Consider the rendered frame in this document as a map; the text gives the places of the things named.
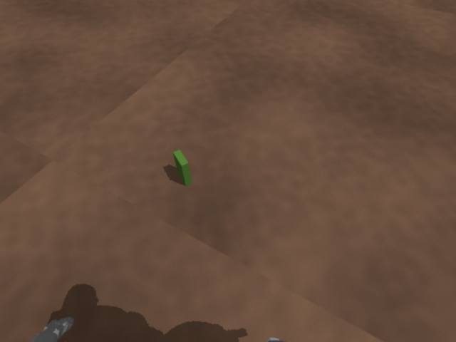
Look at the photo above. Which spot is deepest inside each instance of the left robot hand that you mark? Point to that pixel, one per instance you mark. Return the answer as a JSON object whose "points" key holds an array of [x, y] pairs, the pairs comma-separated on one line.
{"points": [[54, 330]]}

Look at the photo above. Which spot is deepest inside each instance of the carton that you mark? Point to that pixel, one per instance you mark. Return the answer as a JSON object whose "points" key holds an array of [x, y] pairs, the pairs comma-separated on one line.
{"points": [[183, 168]]}

